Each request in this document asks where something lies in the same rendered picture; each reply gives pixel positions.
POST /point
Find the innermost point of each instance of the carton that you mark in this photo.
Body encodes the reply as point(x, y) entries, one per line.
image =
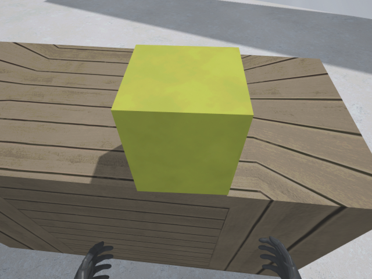
point(183, 114)

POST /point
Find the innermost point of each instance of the pedestal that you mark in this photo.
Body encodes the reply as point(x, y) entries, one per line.
point(304, 175)

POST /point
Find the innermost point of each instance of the robot right hand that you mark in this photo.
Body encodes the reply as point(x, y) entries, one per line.
point(286, 267)

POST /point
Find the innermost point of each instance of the robot left hand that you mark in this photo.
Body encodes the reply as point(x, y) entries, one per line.
point(88, 269)

